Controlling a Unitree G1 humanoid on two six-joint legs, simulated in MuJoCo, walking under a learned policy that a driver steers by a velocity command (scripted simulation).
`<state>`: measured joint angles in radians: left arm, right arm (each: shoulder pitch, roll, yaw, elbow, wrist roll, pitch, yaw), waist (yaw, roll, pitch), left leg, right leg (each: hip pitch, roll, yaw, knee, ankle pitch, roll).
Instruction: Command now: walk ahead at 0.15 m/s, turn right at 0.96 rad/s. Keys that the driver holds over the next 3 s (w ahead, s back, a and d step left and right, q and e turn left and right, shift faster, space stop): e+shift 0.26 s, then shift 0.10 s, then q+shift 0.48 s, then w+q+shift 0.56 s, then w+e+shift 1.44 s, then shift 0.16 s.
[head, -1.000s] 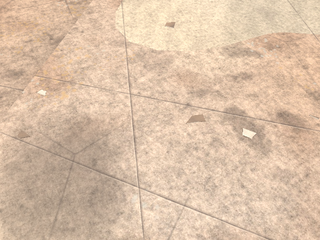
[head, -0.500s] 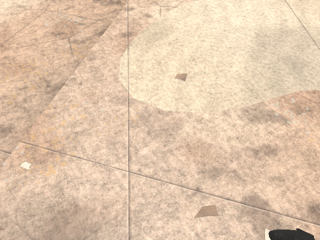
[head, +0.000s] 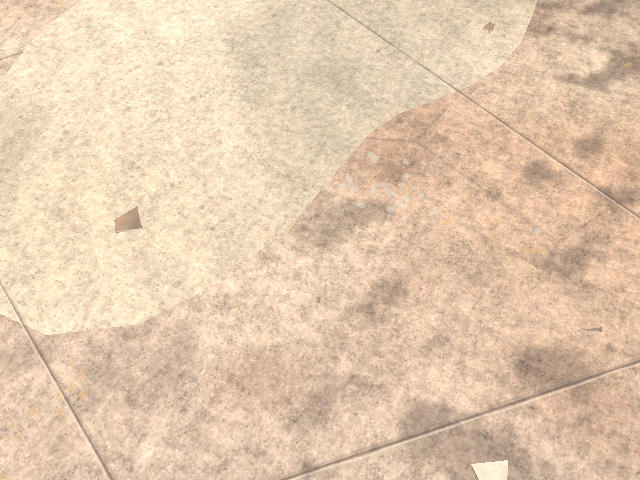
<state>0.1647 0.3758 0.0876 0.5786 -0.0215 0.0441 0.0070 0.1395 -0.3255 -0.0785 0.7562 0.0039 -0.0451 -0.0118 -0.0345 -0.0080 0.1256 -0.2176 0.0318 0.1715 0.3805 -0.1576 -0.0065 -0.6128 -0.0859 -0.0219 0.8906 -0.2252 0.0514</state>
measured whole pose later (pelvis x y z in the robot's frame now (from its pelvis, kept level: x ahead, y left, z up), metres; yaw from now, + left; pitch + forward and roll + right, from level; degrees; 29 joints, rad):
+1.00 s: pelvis +0.12 -0.01 +0.01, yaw +3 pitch +2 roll +0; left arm 0.25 0.29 0.07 0.67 0.01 -0.05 0.04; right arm 0.22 -0.37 -0.11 0.69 0.03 0.03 0.00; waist 0.02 0.03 -0.01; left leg -0.60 0.01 -0.08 1.10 -0.27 -0.04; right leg -0.12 0.03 -0.03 0.33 -0.24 -0.04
